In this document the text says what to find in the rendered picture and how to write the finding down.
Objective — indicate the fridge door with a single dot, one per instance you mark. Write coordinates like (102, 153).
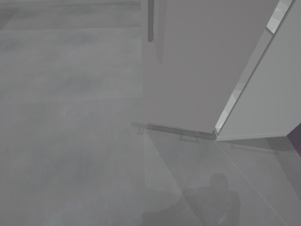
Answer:
(198, 53)

